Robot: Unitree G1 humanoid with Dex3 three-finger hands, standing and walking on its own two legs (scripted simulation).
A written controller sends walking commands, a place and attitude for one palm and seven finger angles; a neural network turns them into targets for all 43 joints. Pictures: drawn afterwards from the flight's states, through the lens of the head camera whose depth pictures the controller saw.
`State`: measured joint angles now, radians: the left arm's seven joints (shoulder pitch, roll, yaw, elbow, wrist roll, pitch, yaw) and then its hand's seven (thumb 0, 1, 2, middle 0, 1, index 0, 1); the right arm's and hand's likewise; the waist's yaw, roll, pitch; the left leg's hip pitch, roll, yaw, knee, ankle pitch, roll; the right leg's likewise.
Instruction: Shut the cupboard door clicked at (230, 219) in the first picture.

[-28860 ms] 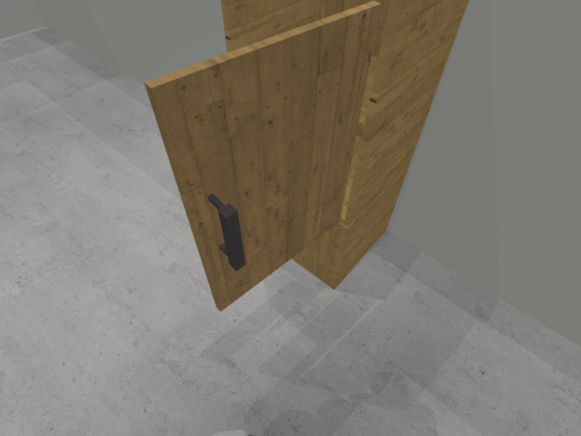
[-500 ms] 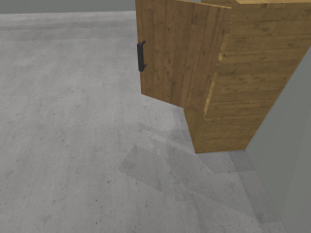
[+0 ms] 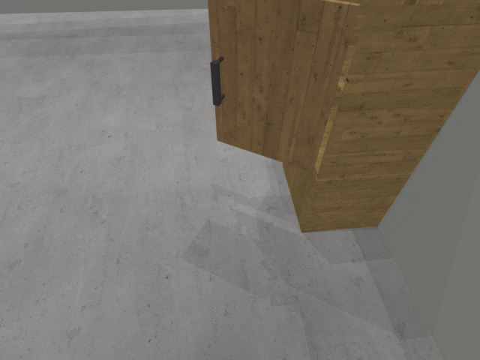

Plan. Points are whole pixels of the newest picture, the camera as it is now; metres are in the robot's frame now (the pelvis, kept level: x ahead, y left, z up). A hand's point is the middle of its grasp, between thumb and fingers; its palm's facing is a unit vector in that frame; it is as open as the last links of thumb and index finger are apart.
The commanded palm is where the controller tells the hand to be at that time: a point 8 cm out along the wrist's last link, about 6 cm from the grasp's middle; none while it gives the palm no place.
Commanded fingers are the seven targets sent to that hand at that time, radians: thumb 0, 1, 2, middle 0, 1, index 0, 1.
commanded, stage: look to check the result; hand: left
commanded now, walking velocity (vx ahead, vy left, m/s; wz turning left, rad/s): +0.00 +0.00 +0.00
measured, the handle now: (219, 81) +0.99 +0.13 -0.05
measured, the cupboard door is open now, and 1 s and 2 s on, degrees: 58 58 58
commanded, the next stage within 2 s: walk to a spot facing it in 0.26 s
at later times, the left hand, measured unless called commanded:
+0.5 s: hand out of the picture +0.03 +0.19 -0.17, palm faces +0.04 -0.97 -0.25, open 7.4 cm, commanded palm none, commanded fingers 0.00 0.90 0.90 -0.20 -0.30 -0.20 -0.30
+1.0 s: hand out of the picture +0.01 +0.25 -0.17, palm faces +0.33 -0.91 -0.27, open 7.4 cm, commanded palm none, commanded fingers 0.00 0.90 0.90 -0.20 -0.30 -0.20 -0.30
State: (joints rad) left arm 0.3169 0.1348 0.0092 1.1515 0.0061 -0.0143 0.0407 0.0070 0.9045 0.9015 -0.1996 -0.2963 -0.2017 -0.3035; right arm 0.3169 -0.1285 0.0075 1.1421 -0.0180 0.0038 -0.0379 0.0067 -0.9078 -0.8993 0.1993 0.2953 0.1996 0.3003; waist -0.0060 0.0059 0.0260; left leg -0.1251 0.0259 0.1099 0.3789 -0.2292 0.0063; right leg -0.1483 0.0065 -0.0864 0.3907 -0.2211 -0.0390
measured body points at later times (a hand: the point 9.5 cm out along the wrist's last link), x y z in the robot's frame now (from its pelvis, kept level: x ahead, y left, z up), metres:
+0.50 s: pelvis +0.00 -0.01 +0.00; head +0.02 -0.01 +0.45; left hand +0.03 +0.24 -0.15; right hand +0.02 -0.24 -0.16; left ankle -0.01 +0.11 -0.74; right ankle +0.00 -0.09 -0.74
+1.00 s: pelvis -0.01 +0.01 +0.00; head +0.04 +0.04 +0.44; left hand -0.01 +0.29 -0.15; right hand +0.10 -0.21 -0.15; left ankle -0.01 +0.12 -0.74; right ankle +0.00 -0.14 -0.69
